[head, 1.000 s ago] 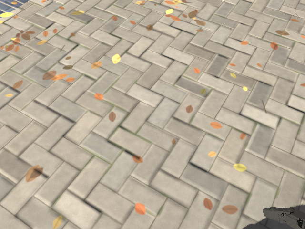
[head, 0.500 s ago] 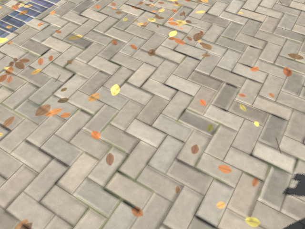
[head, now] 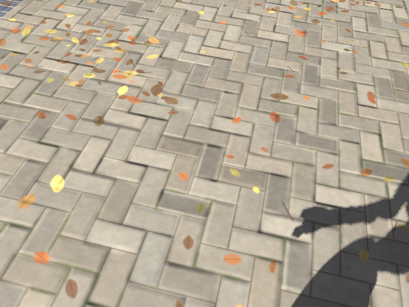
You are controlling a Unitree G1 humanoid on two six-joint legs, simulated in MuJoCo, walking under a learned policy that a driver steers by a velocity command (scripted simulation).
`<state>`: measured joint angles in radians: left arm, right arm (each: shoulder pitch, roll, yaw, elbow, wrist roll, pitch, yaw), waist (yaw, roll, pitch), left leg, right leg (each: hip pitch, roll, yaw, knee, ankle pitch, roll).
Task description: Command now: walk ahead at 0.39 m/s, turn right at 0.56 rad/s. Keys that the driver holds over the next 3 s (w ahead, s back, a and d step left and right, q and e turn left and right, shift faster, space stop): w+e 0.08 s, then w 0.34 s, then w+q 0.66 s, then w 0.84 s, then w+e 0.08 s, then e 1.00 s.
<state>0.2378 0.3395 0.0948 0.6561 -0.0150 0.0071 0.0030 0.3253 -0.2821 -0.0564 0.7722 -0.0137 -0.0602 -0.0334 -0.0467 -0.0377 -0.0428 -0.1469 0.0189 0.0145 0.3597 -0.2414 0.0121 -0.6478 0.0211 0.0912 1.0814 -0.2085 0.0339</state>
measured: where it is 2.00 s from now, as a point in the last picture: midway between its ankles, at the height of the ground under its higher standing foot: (190, 181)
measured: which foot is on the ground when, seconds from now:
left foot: down 0.00-0.30, up 0.32-0.80, down 0.82-1.00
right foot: up 0.00-0.28, down 0.30-0.84, up 0.86-1.00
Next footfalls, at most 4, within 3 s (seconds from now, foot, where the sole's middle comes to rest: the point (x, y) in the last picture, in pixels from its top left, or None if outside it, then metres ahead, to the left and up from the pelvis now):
0.30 right None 0.23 -0.19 -0.78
0.82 left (192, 297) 0.58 0.00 -0.78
1.30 right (235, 221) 0.87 -0.17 -0.78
1.82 left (157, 176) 1.10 0.13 -0.78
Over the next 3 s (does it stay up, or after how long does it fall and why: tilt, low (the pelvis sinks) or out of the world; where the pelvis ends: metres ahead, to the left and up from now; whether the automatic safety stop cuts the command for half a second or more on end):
stays up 1.28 0.09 0.00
